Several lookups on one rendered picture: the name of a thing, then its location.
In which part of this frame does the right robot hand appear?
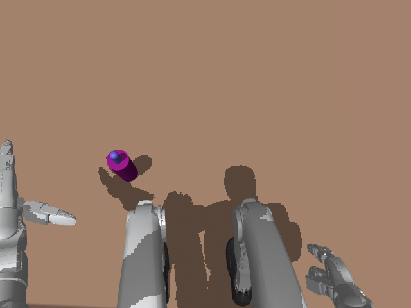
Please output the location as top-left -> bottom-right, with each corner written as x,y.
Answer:
305,244 -> 355,301

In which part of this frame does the right robot foot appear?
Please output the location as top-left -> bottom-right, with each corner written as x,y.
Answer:
226,238 -> 252,307

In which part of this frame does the right robot arm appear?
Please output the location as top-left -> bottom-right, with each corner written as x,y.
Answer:
333,283 -> 374,308

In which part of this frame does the left robot hand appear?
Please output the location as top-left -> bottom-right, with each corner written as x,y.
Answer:
0,139 -> 76,226

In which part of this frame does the bottle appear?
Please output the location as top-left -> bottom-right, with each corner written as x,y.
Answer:
107,150 -> 138,182

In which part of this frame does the left robot arm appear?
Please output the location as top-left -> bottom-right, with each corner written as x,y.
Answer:
0,208 -> 29,308

